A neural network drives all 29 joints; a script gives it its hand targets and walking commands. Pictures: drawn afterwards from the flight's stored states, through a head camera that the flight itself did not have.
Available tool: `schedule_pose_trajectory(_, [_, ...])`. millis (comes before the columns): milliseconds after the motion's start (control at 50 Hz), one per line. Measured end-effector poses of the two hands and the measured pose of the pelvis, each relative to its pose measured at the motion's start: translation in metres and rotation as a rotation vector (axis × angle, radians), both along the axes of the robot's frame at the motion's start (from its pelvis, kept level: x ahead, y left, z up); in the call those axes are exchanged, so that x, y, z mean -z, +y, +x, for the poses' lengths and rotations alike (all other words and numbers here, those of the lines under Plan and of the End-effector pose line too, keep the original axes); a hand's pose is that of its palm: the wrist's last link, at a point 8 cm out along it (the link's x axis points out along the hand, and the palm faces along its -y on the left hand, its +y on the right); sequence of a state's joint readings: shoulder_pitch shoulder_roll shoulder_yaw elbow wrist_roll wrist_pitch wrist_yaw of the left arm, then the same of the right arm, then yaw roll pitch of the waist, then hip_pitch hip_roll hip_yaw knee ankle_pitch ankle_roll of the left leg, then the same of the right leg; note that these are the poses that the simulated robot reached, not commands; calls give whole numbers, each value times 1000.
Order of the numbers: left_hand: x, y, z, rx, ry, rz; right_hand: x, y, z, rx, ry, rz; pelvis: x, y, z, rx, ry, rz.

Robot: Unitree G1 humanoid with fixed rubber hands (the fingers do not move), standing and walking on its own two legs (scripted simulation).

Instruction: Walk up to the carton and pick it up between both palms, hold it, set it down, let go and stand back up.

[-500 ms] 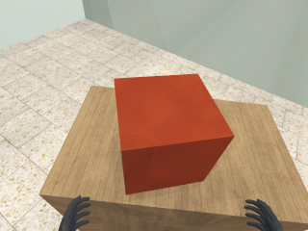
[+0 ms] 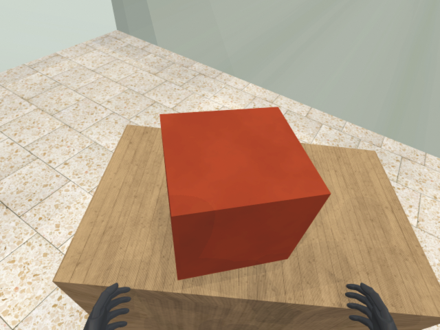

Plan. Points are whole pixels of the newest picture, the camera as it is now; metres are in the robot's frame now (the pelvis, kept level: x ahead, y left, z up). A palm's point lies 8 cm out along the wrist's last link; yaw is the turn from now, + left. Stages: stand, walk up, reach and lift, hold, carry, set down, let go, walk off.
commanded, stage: let go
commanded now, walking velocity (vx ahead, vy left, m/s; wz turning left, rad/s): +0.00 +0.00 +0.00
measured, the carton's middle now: (228, 192) +0.41 +0.01 +0.00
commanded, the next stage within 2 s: stand in 0.08 s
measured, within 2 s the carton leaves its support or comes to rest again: neither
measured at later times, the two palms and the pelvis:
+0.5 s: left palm out of the picture +0.05 +0.31 -0.13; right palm out of the picture +0.17 -0.27 -0.04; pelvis -0.02 +0.00 -0.01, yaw +0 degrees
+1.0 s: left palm out of the picture +0.07 +0.31 -0.13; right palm (381, 329) +0.17 -0.27 -0.04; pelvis -0.02 +0.01 +0.00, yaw +0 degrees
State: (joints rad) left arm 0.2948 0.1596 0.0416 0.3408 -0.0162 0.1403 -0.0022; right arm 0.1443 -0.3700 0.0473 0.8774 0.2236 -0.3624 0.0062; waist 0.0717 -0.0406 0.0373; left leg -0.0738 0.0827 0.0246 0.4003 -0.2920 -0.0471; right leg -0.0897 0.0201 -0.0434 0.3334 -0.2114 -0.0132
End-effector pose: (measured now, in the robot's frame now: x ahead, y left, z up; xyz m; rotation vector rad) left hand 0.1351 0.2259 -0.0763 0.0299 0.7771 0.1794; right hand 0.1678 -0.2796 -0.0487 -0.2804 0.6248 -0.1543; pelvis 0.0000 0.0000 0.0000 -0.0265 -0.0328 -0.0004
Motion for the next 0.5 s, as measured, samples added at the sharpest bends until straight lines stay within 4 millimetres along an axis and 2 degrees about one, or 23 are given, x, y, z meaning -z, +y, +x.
schedule_pose_trajectory(120, [1, -1, 1, 8, 0, -3, 0, 1, 0, 1, 1, -13, 0, 0, -1, 0, -9, 0])
schedule_pose_trajectory(180, [11, 11, -5, 22, 14, 35, -2, 2, 3, -67, 41, -78, 2, -2, -4, 0, -18, 3])
schedule_pose_trajectory(360, [40, 65, -60, 12, 206, 149, -5, 4, 4, -67, 80, -108, 6, -1, -16, 3, -45, 4])
schedule_pose_trajectory(500, [50, 81, -84, -3, 294, 164, -5, 6, 2, -50, 99, -116, 6, 3, -18, 3, -43, -1])
